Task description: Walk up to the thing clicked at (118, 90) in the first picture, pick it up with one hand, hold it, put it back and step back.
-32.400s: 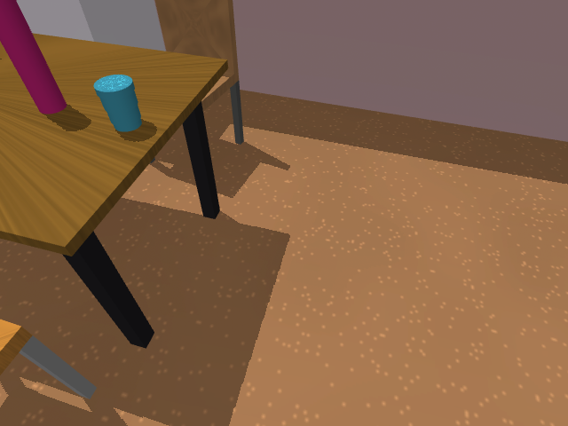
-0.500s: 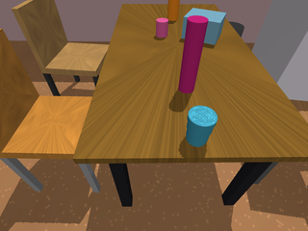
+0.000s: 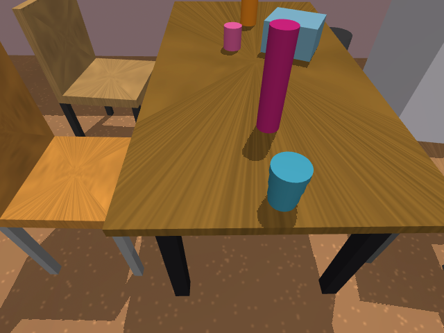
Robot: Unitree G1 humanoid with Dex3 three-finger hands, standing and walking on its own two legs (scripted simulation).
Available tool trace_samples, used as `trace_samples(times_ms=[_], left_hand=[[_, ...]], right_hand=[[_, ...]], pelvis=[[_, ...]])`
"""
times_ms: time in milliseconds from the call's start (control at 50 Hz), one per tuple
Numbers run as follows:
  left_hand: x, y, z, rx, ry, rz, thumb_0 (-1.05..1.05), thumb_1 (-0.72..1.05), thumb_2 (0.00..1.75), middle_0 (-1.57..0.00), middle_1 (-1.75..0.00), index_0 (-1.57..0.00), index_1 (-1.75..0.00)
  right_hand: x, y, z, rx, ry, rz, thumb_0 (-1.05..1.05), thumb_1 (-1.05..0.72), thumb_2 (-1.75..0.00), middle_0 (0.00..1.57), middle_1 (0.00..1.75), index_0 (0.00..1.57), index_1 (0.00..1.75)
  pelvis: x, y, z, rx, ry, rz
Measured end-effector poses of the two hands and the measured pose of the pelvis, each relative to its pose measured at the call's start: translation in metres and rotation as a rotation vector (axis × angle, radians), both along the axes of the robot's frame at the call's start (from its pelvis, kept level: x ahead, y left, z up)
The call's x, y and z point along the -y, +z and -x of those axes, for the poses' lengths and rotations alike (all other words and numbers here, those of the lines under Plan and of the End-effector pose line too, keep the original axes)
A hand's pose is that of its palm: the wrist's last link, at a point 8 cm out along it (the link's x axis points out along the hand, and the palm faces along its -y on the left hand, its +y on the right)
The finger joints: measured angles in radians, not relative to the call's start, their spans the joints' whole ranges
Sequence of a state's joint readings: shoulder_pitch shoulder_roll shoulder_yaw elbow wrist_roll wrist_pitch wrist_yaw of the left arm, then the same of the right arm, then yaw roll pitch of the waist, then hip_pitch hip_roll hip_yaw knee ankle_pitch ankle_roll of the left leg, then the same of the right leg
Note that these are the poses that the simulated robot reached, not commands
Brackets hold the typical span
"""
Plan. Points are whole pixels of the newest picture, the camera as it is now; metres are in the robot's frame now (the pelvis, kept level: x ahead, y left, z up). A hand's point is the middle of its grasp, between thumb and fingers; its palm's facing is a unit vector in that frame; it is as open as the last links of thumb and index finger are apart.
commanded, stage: stand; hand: right
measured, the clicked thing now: (286, 184) +0.44 -0.16 +0.00
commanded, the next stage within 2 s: none
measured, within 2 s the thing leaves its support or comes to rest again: neither
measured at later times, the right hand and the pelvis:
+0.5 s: hand out of the picture +0.06 -0.25 -0.16, palm faces -0.02 +0.94 -0.33, open 7.4 cm; pelvis +0.00 +0.00 +0.00, yaw +0 degrees
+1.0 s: hand out of the picture +0.06 -0.25 -0.16, palm faces -0.02 +0.94 -0.33, open 7.4 cm; pelvis +0.01 +0.00 +0.00, yaw -1 degrees
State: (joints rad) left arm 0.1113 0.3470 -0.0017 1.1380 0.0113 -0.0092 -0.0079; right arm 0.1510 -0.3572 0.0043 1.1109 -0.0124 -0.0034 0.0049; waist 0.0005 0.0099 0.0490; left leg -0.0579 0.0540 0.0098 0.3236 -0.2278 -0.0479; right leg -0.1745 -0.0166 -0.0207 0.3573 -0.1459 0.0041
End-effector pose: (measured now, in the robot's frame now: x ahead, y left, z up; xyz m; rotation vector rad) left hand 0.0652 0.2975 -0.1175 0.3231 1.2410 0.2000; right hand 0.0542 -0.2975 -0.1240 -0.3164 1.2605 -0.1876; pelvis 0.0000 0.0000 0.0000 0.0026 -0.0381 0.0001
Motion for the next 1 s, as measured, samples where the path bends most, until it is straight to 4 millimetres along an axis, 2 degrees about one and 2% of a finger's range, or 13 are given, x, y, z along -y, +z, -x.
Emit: trace_samples(times_ms=[120,260,1000], left_hand=[[0.0,-0.001,-0.003,-0.002,-0.003,0.004,0.0,0.9,0.9,-0.2,-0.3,-0.21,-0.3],[0.0,0.0,-0.008,0.004,-0.007,0.003,0.0,0.9,0.9,-0.2,-0.3,-0.21,-0.3],[-0.003,0.0,-0.009,-0.004,-0.012,-0.001,0.0,0.9,0.9,-0.2,-0.3,-0.21,-0.3]], right_hand=[[0.0,0.0,0.0,-0.004,-0.005,0.001,0.0,-0.74,-0.86,0.2,0.3,0.2,0.3],[-0.001,0.0,-0.001,-0.004,-0.008,0.001,0.0,-0.86,-0.89,0.2,0.3,0.2,0.3],[-0.003,0.0,-0.002,-0.005,-0.018,-0.003,0.0,-0.9,-0.9,0.2,0.3,0.2,0.3]], pelvis=[[-0.001,0.0,-0.002,-0.003,-0.002,-0.001],[-0.001,0.0,-0.003,-0.002,-0.003,-0.001],[-0.003,0.0,-0.006,-0.006,-0.01,-0.001]])
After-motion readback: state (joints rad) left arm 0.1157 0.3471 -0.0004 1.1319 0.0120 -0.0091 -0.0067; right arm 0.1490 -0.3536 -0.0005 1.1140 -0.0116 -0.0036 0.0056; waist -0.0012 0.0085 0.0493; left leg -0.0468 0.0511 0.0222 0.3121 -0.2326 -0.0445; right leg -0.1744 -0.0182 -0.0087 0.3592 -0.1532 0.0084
